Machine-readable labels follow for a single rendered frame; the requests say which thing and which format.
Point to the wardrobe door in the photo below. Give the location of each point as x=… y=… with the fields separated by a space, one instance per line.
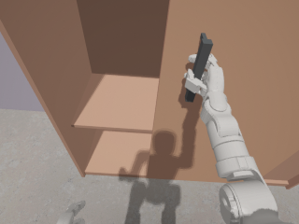
x=286 y=170
x=256 y=43

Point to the robot right forearm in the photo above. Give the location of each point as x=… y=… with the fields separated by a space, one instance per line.
x=233 y=160

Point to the handle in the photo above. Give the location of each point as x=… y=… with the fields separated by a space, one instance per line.
x=200 y=63

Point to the right robot upper arm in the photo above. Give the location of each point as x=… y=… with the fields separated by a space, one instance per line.
x=248 y=202

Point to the left robot hand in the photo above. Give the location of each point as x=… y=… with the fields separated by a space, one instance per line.
x=67 y=217

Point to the right robot hand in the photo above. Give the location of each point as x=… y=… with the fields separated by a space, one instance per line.
x=211 y=80

